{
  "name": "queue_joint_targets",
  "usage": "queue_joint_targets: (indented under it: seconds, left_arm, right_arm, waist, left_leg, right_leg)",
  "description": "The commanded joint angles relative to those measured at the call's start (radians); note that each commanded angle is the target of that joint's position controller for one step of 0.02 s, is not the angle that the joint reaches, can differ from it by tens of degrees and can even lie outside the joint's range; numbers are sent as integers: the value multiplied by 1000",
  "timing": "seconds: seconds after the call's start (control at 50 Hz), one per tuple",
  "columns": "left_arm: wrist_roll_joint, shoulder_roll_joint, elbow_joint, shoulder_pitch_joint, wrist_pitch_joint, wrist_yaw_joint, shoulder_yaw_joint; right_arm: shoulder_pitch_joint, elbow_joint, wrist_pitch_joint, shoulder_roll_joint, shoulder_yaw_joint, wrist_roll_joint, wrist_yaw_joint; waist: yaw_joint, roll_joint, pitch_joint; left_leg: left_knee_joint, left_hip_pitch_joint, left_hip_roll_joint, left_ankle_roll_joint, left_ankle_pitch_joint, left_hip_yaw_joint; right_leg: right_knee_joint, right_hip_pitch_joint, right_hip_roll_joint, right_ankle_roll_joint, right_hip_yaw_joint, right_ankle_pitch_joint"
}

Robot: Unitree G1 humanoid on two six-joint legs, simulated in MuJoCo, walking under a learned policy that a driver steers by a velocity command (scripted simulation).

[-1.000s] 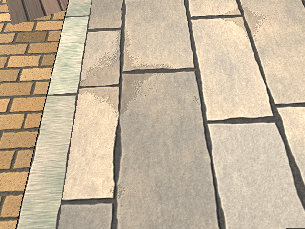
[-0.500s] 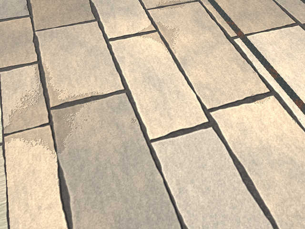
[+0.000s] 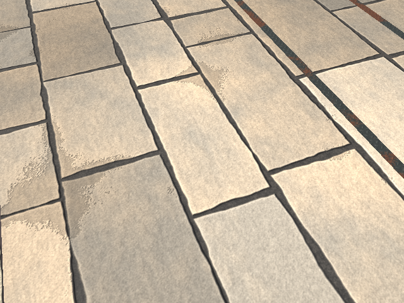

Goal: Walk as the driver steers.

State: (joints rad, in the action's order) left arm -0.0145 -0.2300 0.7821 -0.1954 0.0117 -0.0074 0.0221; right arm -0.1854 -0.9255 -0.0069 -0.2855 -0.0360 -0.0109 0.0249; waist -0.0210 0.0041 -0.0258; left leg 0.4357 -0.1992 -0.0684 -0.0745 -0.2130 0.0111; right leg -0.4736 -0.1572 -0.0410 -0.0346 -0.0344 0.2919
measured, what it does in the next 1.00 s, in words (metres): walks ahead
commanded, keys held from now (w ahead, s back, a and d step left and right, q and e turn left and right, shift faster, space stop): no key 0.56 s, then w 0.44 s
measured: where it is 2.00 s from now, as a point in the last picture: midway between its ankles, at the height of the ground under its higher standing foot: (192, 260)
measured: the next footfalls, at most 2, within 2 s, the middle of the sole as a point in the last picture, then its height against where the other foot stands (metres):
right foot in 1.30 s outside the picture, level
left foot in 1.84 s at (158, 238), level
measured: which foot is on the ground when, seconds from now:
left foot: down 0.00-1.00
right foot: down 0.00-0.82, up 0.84-1.00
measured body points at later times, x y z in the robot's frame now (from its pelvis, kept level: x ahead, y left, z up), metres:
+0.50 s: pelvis +0.01 +0.01 +0.00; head +0.01 +0.01 +0.45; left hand +0.06 +0.27 -0.14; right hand +0.06 -0.26 -0.15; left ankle +0.01 +0.17 -0.74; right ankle -0.02 -0.10 -0.74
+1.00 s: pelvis +0.10 +0.07 +0.01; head +0.11 +0.09 +0.46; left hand +0.20 +0.34 -0.13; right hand +0.06 -0.18 -0.13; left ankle +0.04 +0.15 -0.74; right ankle +0.10 -0.08 -0.66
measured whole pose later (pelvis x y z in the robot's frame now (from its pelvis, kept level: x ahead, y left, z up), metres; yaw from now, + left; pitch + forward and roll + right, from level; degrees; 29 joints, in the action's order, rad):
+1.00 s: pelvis +0.10 +0.07 +0.01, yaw +1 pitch +0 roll -1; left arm 0.03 -0.27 0.97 -0.20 -0.08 0.00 0.06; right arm -0.42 -1.09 -0.10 -0.20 -0.02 0.00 -0.02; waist -0.04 -0.03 0.00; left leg 0.32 -0.05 0.02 0.05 -0.27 -0.05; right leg -1.06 -0.51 0.06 -0.06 0.00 0.23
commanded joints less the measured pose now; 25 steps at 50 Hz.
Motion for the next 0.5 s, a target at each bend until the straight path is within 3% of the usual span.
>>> queue_joint_targets:
  seconds: [0.02,0.5]
  left_arm:
    - [3,-125,-29,2,-11,-4,35]
    - [11,-118,185,-57,-13,-22,21]
  right_arm:
    - [8,20,-9,-110,-22,3,8]
    - [-21,-121,10,-78,-18,9,27]
  waist:
    - [5,-13,41]
    - [8,-5,-2]
  left_leg:
    - [-23,48,-8,9,162,8]
    - [-32,46,14,30,139,-12]
  right_leg:
    - [100,-23,97,-27,-94,-286]
    - [107,-43,60,1,-36,-219]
